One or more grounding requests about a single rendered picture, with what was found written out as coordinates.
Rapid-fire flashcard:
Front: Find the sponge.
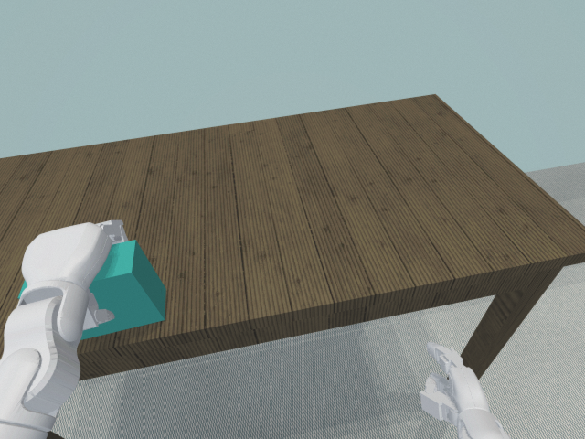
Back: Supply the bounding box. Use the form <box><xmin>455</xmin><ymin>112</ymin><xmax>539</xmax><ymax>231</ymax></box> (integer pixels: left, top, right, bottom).
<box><xmin>18</xmin><ymin>240</ymin><xmax>166</xmax><ymax>340</ymax></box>

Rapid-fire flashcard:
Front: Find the robot right forearm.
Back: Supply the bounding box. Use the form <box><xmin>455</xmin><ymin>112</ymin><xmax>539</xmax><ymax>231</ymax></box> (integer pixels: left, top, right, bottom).
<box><xmin>457</xmin><ymin>409</ymin><xmax>512</xmax><ymax>439</ymax></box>

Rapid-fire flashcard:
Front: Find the robot left forearm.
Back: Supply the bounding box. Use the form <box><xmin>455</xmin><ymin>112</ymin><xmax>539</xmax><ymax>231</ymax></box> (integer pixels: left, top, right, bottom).
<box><xmin>0</xmin><ymin>280</ymin><xmax>89</xmax><ymax>439</ymax></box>

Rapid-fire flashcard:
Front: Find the table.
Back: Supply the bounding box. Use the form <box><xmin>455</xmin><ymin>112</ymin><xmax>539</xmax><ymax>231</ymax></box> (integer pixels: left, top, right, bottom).
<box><xmin>0</xmin><ymin>94</ymin><xmax>585</xmax><ymax>439</ymax></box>

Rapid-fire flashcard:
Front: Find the left robot hand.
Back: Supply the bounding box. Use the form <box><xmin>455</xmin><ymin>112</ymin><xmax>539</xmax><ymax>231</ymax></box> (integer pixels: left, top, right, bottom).
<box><xmin>22</xmin><ymin>220</ymin><xmax>128</xmax><ymax>330</ymax></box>

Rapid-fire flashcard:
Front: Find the right robot hand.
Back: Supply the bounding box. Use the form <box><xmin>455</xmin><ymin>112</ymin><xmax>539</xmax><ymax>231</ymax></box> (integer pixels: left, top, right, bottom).
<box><xmin>420</xmin><ymin>342</ymin><xmax>490</xmax><ymax>427</ymax></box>

